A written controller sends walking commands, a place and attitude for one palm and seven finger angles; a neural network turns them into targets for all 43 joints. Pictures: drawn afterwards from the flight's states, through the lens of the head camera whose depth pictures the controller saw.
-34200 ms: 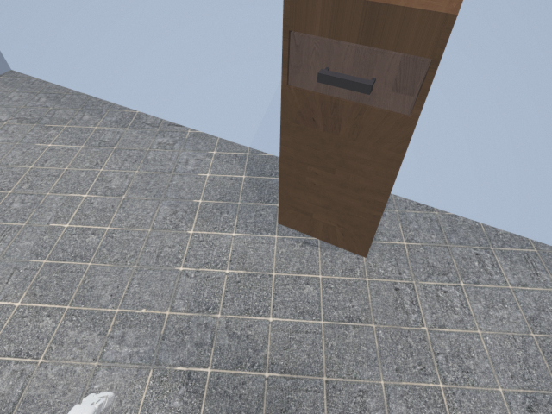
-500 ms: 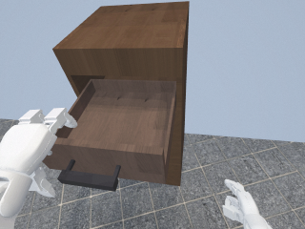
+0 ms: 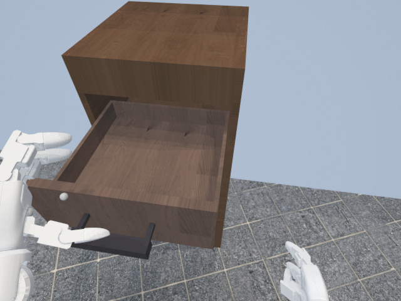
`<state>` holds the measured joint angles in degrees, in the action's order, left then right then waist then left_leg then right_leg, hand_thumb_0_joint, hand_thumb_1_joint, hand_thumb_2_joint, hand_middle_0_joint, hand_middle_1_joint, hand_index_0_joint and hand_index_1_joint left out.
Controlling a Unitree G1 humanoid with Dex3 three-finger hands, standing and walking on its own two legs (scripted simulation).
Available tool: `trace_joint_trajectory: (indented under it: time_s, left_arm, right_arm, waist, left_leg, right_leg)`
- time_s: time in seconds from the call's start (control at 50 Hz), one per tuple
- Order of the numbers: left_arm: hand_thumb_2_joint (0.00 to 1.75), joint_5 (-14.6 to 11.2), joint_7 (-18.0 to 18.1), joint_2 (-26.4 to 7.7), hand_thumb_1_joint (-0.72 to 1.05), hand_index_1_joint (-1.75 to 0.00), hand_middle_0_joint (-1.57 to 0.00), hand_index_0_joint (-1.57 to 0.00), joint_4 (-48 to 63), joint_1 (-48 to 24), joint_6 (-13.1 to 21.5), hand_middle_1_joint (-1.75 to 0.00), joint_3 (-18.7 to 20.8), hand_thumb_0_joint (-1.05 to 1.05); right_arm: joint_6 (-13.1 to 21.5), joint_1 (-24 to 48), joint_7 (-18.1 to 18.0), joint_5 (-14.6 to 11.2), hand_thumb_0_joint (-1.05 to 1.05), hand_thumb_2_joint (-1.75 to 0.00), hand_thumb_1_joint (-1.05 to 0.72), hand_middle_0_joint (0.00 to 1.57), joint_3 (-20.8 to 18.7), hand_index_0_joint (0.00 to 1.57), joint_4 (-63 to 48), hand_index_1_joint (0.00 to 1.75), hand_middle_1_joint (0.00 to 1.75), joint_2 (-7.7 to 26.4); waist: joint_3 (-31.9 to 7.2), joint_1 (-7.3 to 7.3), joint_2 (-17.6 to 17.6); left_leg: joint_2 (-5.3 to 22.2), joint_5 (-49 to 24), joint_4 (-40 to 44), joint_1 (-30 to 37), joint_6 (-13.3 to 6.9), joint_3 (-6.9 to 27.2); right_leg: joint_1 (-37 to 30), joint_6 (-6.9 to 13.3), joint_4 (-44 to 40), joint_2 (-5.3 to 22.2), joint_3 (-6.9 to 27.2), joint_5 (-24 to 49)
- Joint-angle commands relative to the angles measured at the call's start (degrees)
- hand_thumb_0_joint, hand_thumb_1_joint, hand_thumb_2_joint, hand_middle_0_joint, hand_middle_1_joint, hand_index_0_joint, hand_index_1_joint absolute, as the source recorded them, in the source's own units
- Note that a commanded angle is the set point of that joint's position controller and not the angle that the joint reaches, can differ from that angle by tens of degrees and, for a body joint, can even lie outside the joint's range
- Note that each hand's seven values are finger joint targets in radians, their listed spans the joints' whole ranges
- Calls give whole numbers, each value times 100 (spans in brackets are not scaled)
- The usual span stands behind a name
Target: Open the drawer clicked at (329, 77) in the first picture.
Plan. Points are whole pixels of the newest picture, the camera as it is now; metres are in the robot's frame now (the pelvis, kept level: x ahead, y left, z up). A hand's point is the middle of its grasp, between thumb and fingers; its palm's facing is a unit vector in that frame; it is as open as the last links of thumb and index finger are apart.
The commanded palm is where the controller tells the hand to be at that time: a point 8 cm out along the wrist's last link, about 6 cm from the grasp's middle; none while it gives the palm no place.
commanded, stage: draw the hand back to the body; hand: left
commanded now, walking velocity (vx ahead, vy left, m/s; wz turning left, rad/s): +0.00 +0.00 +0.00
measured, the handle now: (113, 232) +0.23 +0.20 +0.03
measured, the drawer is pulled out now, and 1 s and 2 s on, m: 0.30 0.30 0.30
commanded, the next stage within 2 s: step back with the hand held close in 0.76 s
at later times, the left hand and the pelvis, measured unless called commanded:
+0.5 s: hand (55, 195) +0.19 +0.22 +0.20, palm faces +0.43 -0.80 -0.42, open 9.2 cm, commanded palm +0.14 +0.27 +0.22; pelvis +0.01 -0.01 +0.00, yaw +0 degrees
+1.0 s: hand (48, 198) +0.18 +0.22 +0.21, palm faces +0.45 -0.76 -0.46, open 7.5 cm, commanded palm +0.11 +0.27 +0.22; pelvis -0.01 -0.02 +0.00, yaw +3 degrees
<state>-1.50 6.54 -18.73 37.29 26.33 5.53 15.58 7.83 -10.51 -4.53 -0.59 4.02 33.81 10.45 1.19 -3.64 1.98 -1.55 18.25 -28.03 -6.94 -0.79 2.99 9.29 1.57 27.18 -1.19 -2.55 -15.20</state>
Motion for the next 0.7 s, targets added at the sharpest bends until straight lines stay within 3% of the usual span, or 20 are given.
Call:
trace_joint_trajectory:
  time_s: [0.0,0.02,0.1,0.12,0.18,0.26,0.28,0.32,0.42,0.44,0.5,0.54,0.56,0.58,0.62,0.68]
  left_arm:
    - [50,-113,165,-966,-5,-91,-27,-27,1262,-497,465,-91,588,0]
    - [51,-133,154,-950,-1,-88,-26,-26,1210,-470,466,-88,603,0]
    - [57,-188,100,-915,13,-80,-25,-25,890,-348,474,-80,738,0]
    - [58,-204,87,-918,17,-77,-25,-25,912,-321,478,-77,756,0]
    - [63,-243,75,-993,27,-70,-25,-25,800,-125,498,-70,940,0]
    - [69,-275,73,-1032,41,-62,-24,-24,865,-47,509,-62,1021,0]
    - [70,-262,84,-1069,44,-59,-23,-23,962,-79,523,-59,1039,0]
    - [74,-258,110,-1085,51,-55,-23,-23,1006,-21,516,-55,1048,0]
    - [81,-269,144,-1121,69,-43,-22,-22,861,-16,456,-43,1132,0]
    - [82,-281,151,-1131,73,-41,-21,-21,729,-1,441,-41,1164,0]
    - [87,-274,135,-1050,83,-34,-21,-21,673,-132,441,-34,1049,0]
    - [90,-287,136,-1016,90,-30,-20,-20,623,-135,430,-30,1013,0]
    - [90,-289,141,-1055,90,-30,-20,-20,615,-121,439,-30,1055,0]
    - [90,-272,135,-1064,90,-30,-20,-20,716,-189,455,-30,1022,0]
    - [90,-274,143,-1051,90,-30,-20,-20,749,-133,466,-30,1005,0]
    - [90,-270,157,-1151,90,-30,-20,-20,774,-169,477,-30,1088,0]
  right_arm:
    - [533,826,-17,43,0,-90,-90,20,-296,20,-767,30,30,658]
    - [535,821,-6,45,0,-90,-90,20,-305,20,-777,30,30,651]
    - [464,841,20,16,0,-90,-90,20,-354,20,-714,30,30,652]
    - [443,845,24,7,0,-90,-90,20,-376,20,-732,30,30,649]
    - [380,897,22,-19,0,-90,-90,20,-438,20,-711,30,30,658]
    - [310,903,6,-46,0,-90,-90,20,-458,20,-734,30,30,645]
    - [322,933,-3,-54,0,-90,-90,20,-468,20,-725,30,30,665]
    - [320,885,-14,-52,0,-90,-90,20,-462,20,-730,30,30,649]
    - [278,889,-38,-64,0,-90,-90,20,-481,20,-689,30,30,626]
    - [255,888,-46,-71,0,-90,-90,20,-482,20,-674,30,30,620]
    - [241,921,-53,-80,0,-90,-90,20,-484,20,-664,30,30,639]
    - [236,934,-54,-84,0,-90,-90,20,-478,20,-682,30,30,629]
    - [240,952,-50,-80,0,-90,-90,20,-480,20,-696,30,30,627]
    - [252,979,-54,-91,0,-90,-90,20,-484,20,-686,30,30,651]
    - [266,960,-44,-81,0,-90,-90,20,-467,20,-701,30,30,618]
    - [294,995,-47,-85,0,-90,-90,20,-471,20,-689,30,30,637]
  waist:
    - [-420,52,613]
    - [-430,40,416]
    - [-400,24,223]
    - [-496,12,264]
    - [-673,-5,-65]
    - [-818,10,-83]
    - [-864,21,202]
    - [-939,24,286]
    - [-808,51,187]
    - [-741,47,21]
    - [-574,86,148]
    - [-556,80,-1]
    - [-598,62,-76]
    - [-579,67,132]
    - [-631,56,220]
    - [-627,37,156]
  left_leg:
    - [311,-1838,541,-327,133,-29]
    - [315,-1917,544,-342,127,-20]
    - [330,-2036,551,-322,146,-42]
    - [331,-2104,524,-279,134,-62]
    - [341,-2197,490,-211,113,-110]
    - [319,-2160,457,-182,88,-148]
    - [304,-2194,432,-137,95,-181]
    - [302,-2302,428,-111,105,-158]
    - [301,-2237,426,-99,96,-175]
    - [297,-2145,434,-143,83,-160]
    - [292,-1889,456,-153,60,-172]
    - [288,-1779,466,-163,39,-151]
    - [282,-1704,482,-196,29,-147]
    - [272,-1681,454,-166,35,-166]
    - [275,-1656,467,-163,37,-157]
    - [266,-1602,461,-195,46,-132]
  right_leg:
    - [-496,37,-314,250,-64,1267]
    - [-545,33,-297,247,-77,1365]
    - [-568,24,-301,245,-89,1490]
    - [-595,24,-292,254,-51,1569]
    - [-660,-3,-335,243,-52,1751]
    - [-686,-33,-339,269,-27,1813]
    - [-687,-20,-361,279,-4,1855]
    - [-711,-29,-322,297,-30,1918]
    - [-600,-51,-360,293,-48,1940]
    - [-581,-56,-378,282,-49,1870]
    - [-429,-63,-453,301,-16,1635]
    - [-407,-74,-459,300,-23,1525]
    - [-447,-80,-465,309,-15,1455]
    - [-405,-60,-506,305,23,1414]
    - [-428,-59,-468,322,9,1379]
    - [-424,-54,-499,307,23,1297]
